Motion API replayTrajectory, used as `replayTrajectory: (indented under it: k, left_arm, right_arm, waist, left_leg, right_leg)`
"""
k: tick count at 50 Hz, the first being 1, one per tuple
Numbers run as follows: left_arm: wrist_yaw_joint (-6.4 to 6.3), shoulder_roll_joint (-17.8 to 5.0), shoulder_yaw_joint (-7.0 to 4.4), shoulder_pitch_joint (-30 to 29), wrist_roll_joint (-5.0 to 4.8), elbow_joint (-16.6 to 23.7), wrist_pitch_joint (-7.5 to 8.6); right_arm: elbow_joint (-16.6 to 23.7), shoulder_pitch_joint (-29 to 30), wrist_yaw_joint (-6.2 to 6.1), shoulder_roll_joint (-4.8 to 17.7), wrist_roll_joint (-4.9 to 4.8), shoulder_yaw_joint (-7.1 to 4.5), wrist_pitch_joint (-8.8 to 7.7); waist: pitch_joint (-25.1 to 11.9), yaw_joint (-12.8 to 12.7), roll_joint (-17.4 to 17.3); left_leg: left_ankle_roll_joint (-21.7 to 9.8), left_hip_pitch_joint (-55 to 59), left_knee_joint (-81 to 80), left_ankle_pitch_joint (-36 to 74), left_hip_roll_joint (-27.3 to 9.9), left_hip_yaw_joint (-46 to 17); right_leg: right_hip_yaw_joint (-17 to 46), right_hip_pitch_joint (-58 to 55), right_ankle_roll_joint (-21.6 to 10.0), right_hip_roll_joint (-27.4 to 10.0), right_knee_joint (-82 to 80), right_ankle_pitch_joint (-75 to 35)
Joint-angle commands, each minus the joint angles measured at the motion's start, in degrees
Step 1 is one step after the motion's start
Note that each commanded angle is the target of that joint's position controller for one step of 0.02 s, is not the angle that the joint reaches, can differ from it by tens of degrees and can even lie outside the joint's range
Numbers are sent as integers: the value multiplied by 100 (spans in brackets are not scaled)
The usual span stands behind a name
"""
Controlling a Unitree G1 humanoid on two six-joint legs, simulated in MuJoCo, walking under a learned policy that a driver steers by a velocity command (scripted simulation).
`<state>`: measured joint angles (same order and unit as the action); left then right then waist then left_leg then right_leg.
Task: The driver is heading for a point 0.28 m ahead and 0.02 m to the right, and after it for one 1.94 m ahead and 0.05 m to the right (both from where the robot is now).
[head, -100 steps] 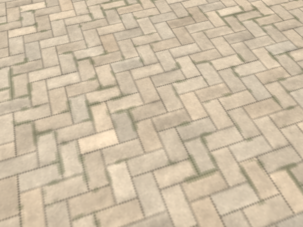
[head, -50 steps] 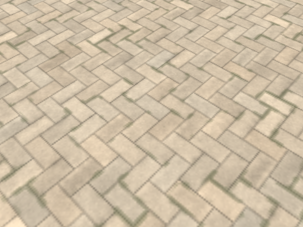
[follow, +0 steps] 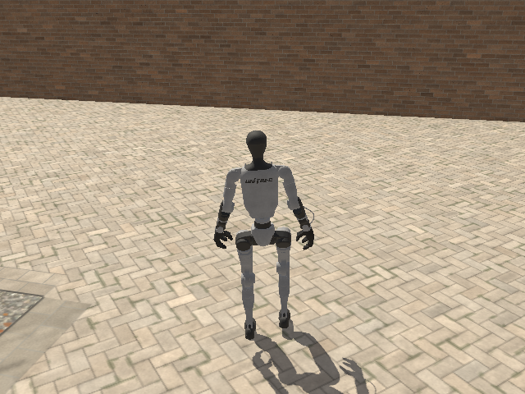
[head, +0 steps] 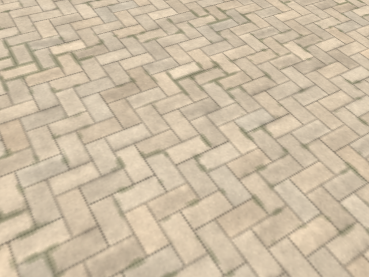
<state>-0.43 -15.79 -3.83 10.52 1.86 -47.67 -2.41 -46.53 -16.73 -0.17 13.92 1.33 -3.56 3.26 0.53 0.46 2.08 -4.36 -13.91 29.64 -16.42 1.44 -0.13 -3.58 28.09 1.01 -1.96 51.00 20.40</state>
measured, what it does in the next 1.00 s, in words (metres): walks ahead: right foot, then left foot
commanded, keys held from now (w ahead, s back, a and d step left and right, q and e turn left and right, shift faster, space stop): w+q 0.22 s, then w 0.58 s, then w+e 0.20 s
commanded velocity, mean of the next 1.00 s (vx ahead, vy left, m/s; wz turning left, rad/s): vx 0.42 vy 0.00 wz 0.22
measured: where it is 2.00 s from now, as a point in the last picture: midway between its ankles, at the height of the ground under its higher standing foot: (148, 209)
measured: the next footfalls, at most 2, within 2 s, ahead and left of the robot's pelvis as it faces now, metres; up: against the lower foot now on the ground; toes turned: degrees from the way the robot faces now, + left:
right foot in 0.36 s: +0.21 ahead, -0.11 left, +0.00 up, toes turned +11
left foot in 0.84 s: +0.48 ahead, +0.14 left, +0.00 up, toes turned +16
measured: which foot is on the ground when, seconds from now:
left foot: down 0.00-0.36, up 0.38-0.82, down 0.84-1.00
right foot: up 0.00-0.34, down 0.36-0.84, up 0.86-1.00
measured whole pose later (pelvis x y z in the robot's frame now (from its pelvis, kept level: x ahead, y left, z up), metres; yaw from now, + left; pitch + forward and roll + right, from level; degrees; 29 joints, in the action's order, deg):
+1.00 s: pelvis +0.42 +0.07 +0.00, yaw +9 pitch +0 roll +0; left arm 1.0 -13.8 -2.7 18.7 1.1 -53.6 2.2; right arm -49.3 -12.3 0.2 13.6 1.6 -2.1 -4.4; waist 3.2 -1.2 1.6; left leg -5.5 -13.0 23.0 -10.4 2.4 7.9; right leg 0.9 23.9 -4.4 -2.1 64.3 17.2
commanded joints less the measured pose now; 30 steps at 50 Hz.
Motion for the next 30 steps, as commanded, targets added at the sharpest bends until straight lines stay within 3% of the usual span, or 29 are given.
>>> replayTrajectory:
  k: [1,3,9,13,15,17,18,19,20,21,22,23,25,27,30]
  left_arm:
    - [153,-602,-168,-182,86,345,187]
    - [196,-450,-138,-272,71,368,217]
    - [176,-403,-74,-861,1,600,309]
    - [185,-412,-16,-1025,-37,738,417]
    - [167,-417,-1,-790,-64,729,485]
    - [103,-402,-9,-49,-41,532,587]
    - [40,-603,-71,542,11,377,671]
    - [-38,-1173,-183,1274,133,324,735]
    - [-21,-1727,-332,1597,83,115,676]
    - [15,-1197,-230,1209,28,176,641]
    - [51,-801,-132,820,-36,280,651]
    - [61,-572,-65,608,-28,312,675]
    - [52,-381,9,680,-38,211,755]
    - [82,-407,5,962,-100,33,833]
    - [92,-357,26,1302,-150,-190,853]
  right_arm:
    - [396,185,-27,877,-50,-197,-175]
    - [307,-143,30,902,-79,-213,-307]
    - [148,-714,27,1057,-56,-284,-474]
    - [152,-764,44,1142,-8,-315,-534]
    - [174,-634,58,1114,3,-301,-578]
    - [172,-425,47,1059,-39,-272,-613]
    - [195,-384,40,850,-50,-205,-664]
    - [381,-278,62,392,-132,-68,-727]
    - [502,-374,61,516,-94,-98,-730]
    - [335,-399,49,803,23,-150,-674]
    - [257,-270,126,777,41,-142,-677]
    - [235,-192,184,708,28,-125,-676]
    - [197,-68,257,646,132,-92,-616]
    - [262,117,289,575,151,-56,-583]
    - [498,866,315,430,144,38,-563]
  waist:
    - [221,-67,-920]
    - [88,20,-638]
    - [195,354,-907]
    - [193,431,-957]
    - [190,286,-943]
    - [129,-175,-691]
    - [-136,-437,-328]
    - [-591,-765,850]
    - [-503,-626,1632]
    - [105,-347,607]
    - [405,-212,182]
    - [429,-109,156]
    - [298,-87,397]
    - [177,-67,443]
    - [255,-179,331]
  left_leg:
    - [-760,539,-2253,-1492,-1146,-2067]
    - [-791,995,-2165,-1050,-1106,-2031]
    - [-1001,1223,-2028,-739,-1085,-2232]
    - [-1040,927,-1720,-587,-1102,-2373]
    - [-917,481,-1573,-410,-1090,-2404]
    - [-668,-253,-1049,-23,-856,-2247]
    - [-480,-714,-319,182,-518,-1970]
    - [-182,-1467,1467,-238,129,-1084]
    - [-105,-2529,2554,-1518,729,-629]
    - [-193,-2764,3236,-1174,280,-947]
    - [-195,-2700,3264,-666,95,-925]
    - [-143,-2568,3123,-305,-60,-827]
    - [16,-2422,3059,101,-189,-544]
    - [144,-2553,3081,315,-268,-298]
    - [326,-2852,2585,616,-420,75]
  right_leg:
    - [382,1040,45,-6,592,-566]
    - [395,1172,68,13,448,-730]
    - [445,1081,263,63,-789,-768]
    - [399,451,161,124,-1517,-473]
    - [336,-357,7,171,-1901,-491]
    - [216,-1815,-144,287,-2610,-841]
    - [559,-2789,-242,19,-2790,-615]
    - [2351,-3713,-585,-1355,-3564,981]
    - [4521,-3753,-1110,-2112,-4329,2095]
    - [4216,-3257,-1189,-2026,-4199,2407]
    - [3499,-2839,-1110,-1709,-4150,1831]
    - [2850,-2672,-988,-1410,-4206,1042]
    - [1999,-2655,-911,-1022,-4228,-495]
    - [1610,-2806,-1014,-955,-4151,-1902]
    - [1158,-2906,-1137,-870,-4187,-3090]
